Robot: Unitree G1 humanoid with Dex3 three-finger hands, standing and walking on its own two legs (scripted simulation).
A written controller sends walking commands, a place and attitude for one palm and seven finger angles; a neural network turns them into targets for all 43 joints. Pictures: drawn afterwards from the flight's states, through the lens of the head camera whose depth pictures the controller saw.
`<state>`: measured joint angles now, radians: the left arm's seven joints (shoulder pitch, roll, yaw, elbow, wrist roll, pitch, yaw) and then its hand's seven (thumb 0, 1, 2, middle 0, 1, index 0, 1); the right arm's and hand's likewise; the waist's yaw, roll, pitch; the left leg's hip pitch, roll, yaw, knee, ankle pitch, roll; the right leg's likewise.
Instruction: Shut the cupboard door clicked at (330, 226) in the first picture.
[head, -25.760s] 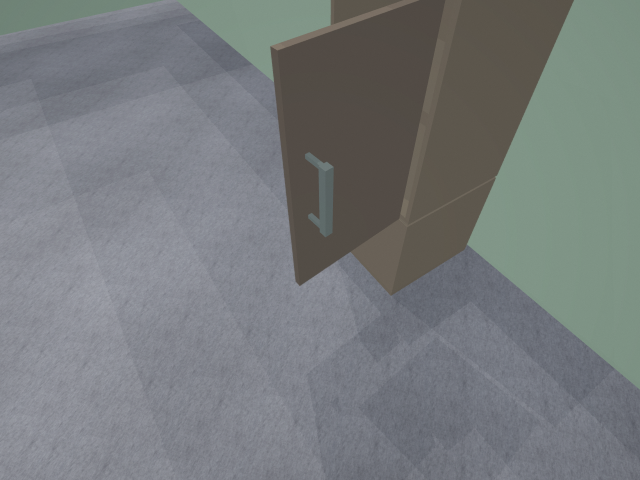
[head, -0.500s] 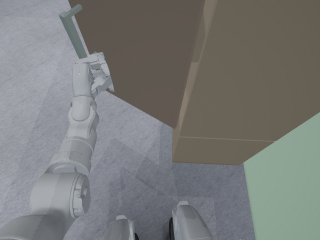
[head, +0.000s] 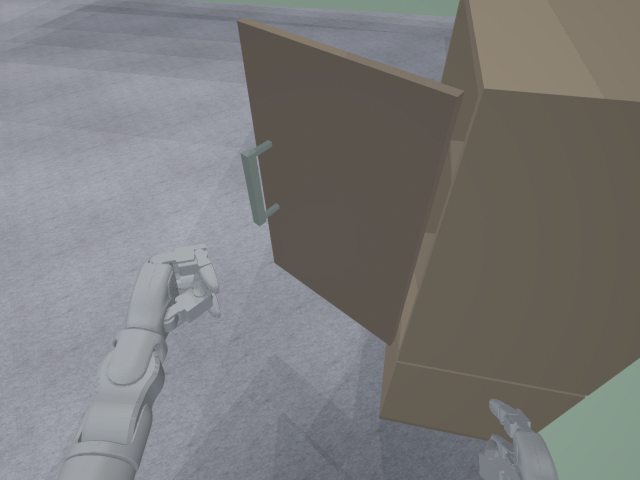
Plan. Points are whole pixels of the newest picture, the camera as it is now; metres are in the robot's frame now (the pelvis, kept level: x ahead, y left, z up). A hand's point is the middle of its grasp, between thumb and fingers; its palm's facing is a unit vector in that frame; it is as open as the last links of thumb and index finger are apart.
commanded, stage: draw the hand back to the body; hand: left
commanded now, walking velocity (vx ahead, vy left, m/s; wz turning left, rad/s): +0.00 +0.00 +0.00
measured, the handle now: (262, 184) +0.65 +0.15 -0.02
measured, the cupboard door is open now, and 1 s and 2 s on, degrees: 61 61 61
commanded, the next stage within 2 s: step back with the hand held close in 0.96 s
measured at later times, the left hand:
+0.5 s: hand (40, 326) +0.22 +0.27 +0.16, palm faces +0.40 -0.83 -0.38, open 5.5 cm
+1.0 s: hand (8, 347) +0.19 +0.27 +0.19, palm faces +0.47 -0.78 -0.40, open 7.4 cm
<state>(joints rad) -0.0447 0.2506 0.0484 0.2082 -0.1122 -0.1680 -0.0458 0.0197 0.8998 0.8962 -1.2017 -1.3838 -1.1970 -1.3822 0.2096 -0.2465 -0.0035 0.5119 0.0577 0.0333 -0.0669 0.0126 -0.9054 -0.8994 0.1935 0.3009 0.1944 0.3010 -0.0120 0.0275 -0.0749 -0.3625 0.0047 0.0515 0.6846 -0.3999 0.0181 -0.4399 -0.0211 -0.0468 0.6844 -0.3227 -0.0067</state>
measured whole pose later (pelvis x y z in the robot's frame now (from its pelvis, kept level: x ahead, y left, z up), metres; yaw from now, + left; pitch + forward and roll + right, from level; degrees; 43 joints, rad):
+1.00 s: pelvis +0.01 +0.00 +0.02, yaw +1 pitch -5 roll +0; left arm 0.45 0.35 0.34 -0.39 -0.06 -0.07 0.11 0.02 0.89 0.90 -0.22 -0.30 -0.21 -0.30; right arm 0.21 -0.22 0.02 0.64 0.01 -0.11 -0.08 0.02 -0.90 -0.90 0.20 0.30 0.20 0.30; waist 0.06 0.07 0.00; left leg -0.03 0.00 0.04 0.41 -0.29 0.02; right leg -0.10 -0.01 -0.06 0.41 -0.22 0.00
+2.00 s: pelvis -0.08 +0.02 +0.00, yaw +2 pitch +0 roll -1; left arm 0.45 0.38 0.46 -0.48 -0.01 -0.24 0.14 0.02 0.89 0.90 -0.21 -0.30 -0.21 -0.30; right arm 0.21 -0.22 0.00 0.57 0.00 -0.05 -0.07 0.02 -0.90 -0.90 0.20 0.30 0.20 0.30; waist 0.01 -0.02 0.02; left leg -0.43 -0.02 0.03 0.72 -0.30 0.06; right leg -0.44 0.00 0.05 0.64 -0.20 0.04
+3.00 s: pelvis -0.24 +0.01 +0.02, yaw -1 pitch +2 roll -4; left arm 0.48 0.47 0.45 -0.52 -0.06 -0.22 0.11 0.02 0.89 0.90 -0.22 -0.30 -0.21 -0.30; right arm 0.10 -0.16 0.00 0.53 -0.01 -0.09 -0.05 0.01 -0.90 -0.90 0.20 0.30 0.20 0.30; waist -0.05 0.00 -0.02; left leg -0.46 0.12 0.12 0.41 0.00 0.04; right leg -0.29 0.08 -0.05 0.71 -0.45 0.00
